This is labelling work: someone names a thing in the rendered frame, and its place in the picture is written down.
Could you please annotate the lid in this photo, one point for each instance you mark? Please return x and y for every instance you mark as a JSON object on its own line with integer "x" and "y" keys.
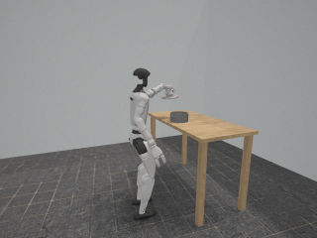
{"x": 170, "y": 97}

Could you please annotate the pot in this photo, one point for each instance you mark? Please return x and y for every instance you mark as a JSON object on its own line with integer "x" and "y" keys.
{"x": 178, "y": 117}

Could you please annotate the left robot hand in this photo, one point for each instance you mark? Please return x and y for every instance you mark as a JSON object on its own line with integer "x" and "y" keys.
{"x": 169, "y": 90}

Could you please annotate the table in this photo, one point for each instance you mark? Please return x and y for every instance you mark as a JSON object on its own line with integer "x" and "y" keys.
{"x": 205, "y": 129}

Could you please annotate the right robot forearm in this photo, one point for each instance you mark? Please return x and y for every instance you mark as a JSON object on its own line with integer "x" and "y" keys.
{"x": 145, "y": 132}

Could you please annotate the robot left shin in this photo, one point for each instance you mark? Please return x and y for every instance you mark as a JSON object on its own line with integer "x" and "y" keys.
{"x": 139, "y": 183}

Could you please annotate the left robot forearm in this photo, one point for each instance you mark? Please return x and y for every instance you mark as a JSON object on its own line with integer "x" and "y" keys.
{"x": 159, "y": 88}

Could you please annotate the robot left thigh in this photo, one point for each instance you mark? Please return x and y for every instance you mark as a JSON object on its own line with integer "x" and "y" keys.
{"x": 141, "y": 168}

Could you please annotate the robot left upper arm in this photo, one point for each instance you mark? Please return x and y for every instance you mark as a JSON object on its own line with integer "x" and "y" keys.
{"x": 150, "y": 93}

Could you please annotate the right robot hand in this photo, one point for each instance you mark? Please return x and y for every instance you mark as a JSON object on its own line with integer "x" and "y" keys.
{"x": 156, "y": 153}

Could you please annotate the robot right upper arm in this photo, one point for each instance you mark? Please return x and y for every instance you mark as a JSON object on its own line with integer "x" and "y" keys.
{"x": 142, "y": 102}

